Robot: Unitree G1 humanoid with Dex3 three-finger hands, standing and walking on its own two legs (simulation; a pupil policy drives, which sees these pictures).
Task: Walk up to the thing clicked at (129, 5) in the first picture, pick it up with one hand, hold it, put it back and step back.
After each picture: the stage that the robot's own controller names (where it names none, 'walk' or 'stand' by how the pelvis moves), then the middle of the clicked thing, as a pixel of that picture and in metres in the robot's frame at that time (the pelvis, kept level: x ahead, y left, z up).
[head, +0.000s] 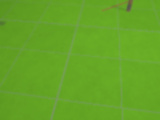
stand; (130, 3) +2.25 -0.76 -0.65
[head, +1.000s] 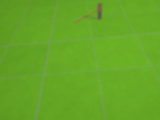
walk; (99, 11) +2.21 -0.18 -0.62
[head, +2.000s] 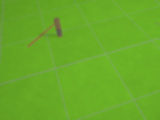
walk; (58, 27) +1.57 +0.34 -0.64
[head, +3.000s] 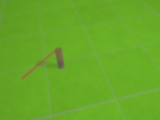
walk; (60, 59) +1.08 +0.29 -0.64
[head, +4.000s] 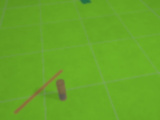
walk; (61, 90) +0.71 +0.22 -0.64
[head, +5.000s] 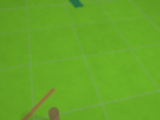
walk; (54, 119) +0.46 +0.17 -0.64
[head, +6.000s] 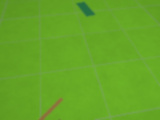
stand; out of the picture +0.41 +0.17 -0.65
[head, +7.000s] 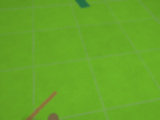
stand; out of the picture +0.41 +0.19 -0.64
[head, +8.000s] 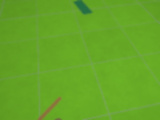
stand; out of the picture +0.41 +0.19 -0.66
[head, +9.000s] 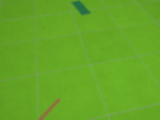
stand; out of the picture +0.40 +0.19 -0.66
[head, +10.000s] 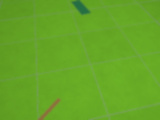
go down; out of the picture +0.39 +0.20 -0.66
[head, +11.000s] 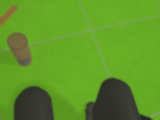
go down; (21, 52) +0.49 +0.20 -0.28
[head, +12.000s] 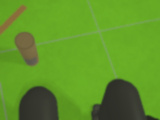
approach; (29, 51) +0.49 +0.19 -0.26
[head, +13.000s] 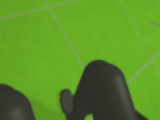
close in; out of the picture +0.49 +0.24 -0.17
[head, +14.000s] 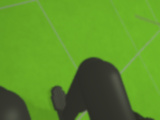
close; out of the picture +0.48 +0.26 -0.17
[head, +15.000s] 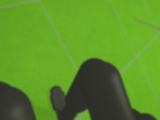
lift; out of the picture +0.44 +0.23 -0.18
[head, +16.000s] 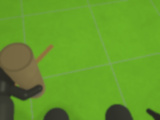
lift; (28, 76) +0.34 +0.18 +0.03
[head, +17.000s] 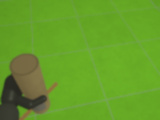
hold; (34, 88) +0.32 +0.17 +0.04
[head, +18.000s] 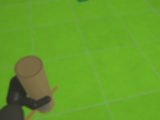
hold; (38, 89) +0.32 +0.16 +0.04
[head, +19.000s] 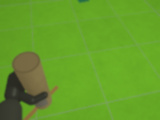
crouch; (36, 85) +0.33 +0.17 +0.04
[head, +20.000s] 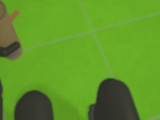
crouch; (4, 36) +0.49 +0.19 -0.04
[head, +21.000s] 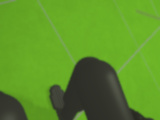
lower; out of the picture +0.47 +0.26 -0.17
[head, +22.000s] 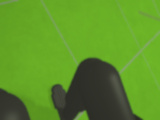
lower; out of the picture +0.48 +0.26 -0.17
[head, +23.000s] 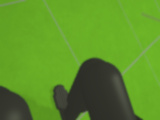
lower; out of the picture +0.47 +0.26 -0.17
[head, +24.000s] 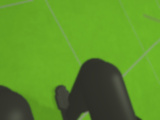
lower; out of the picture +0.47 +0.26 -0.16
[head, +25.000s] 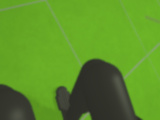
draw back; out of the picture +0.46 +0.23 -0.16
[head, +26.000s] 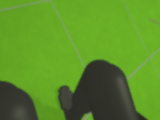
stand; out of the picture +0.46 +0.24 -0.17
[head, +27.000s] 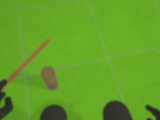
walk; (50, 79) +0.46 +0.17 -0.41
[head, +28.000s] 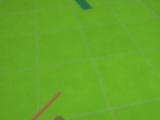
stand; out of the picture +0.41 +0.16 -0.60
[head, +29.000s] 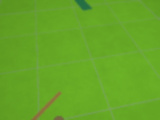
stand; out of the picture +0.41 +0.16 -0.60
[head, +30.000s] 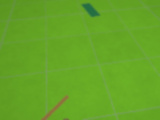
stand; out of the picture +0.42 +0.14 -0.65
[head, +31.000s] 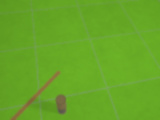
walk; (61, 105) +0.46 +0.12 -0.64
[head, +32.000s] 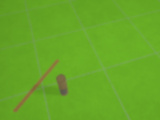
walk; (62, 85) +0.63 +0.18 -0.62
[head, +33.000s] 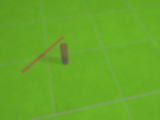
walk; (64, 54) +0.95 +0.17 -0.63
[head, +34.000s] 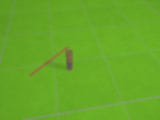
stand; (69, 60) +1.08 +0.14 -0.65
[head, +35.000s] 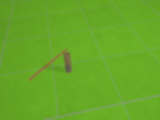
stand; (67, 63) +1.07 +0.17 -0.66
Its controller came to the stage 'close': yes
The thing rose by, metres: 0.70
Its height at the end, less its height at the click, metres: +0.00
